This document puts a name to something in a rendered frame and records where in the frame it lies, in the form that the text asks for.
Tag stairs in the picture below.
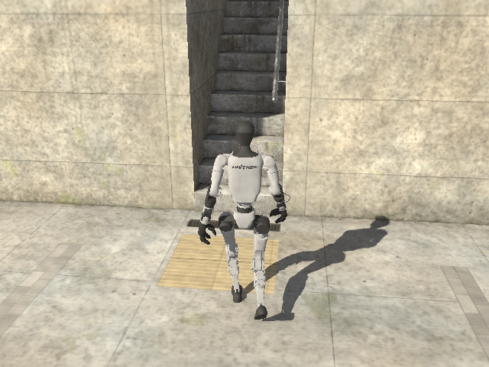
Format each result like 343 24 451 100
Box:
194 0 289 215

